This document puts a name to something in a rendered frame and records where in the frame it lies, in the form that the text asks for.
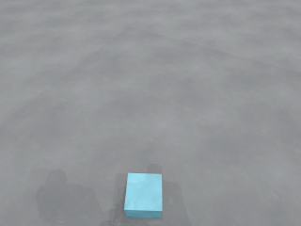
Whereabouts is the carton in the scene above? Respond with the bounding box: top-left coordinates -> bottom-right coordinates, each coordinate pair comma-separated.
124,172 -> 163,218

